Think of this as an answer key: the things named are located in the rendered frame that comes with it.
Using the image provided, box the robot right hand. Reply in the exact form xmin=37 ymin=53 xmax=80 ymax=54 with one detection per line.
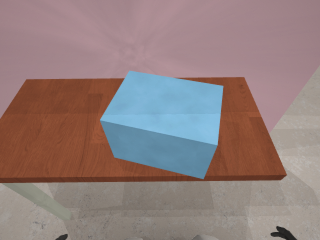
xmin=270 ymin=226 xmax=297 ymax=240

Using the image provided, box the table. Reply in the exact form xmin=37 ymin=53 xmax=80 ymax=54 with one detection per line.
xmin=0 ymin=77 xmax=287 ymax=221

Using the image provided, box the carton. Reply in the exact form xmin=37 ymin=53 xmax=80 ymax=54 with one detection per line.
xmin=100 ymin=71 xmax=224 ymax=179

